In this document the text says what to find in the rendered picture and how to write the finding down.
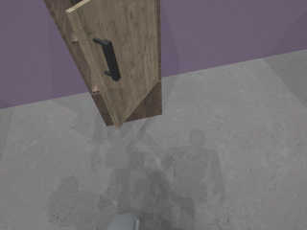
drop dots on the left robot thigh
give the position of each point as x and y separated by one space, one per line
124 221

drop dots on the handle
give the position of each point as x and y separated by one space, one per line
111 60

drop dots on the cupboard door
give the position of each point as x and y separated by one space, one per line
131 26

